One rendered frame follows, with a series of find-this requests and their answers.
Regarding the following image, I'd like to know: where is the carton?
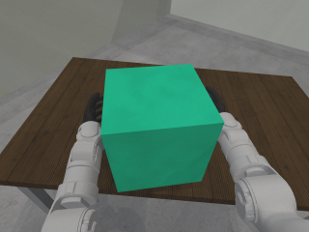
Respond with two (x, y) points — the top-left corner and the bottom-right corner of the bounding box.
(100, 64), (224, 192)

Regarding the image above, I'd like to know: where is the robot right hand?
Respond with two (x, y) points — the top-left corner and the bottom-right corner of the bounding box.
(206, 86), (226, 113)

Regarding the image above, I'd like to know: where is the table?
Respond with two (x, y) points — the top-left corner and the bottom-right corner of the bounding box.
(0, 57), (309, 220)

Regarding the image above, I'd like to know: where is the right robot forearm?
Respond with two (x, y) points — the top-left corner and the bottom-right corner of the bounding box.
(217, 112), (297, 212)

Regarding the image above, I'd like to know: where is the robot left upper arm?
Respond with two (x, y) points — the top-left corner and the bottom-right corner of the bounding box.
(42, 207), (100, 232)

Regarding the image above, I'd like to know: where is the left robot forearm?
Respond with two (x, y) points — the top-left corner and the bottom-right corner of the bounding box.
(41, 121), (104, 232)

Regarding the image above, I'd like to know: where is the robot right upper arm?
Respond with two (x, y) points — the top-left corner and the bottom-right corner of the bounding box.
(235, 174), (309, 232)

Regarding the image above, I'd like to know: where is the robot left hand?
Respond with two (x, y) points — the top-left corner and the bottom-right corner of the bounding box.
(82, 92), (104, 124)

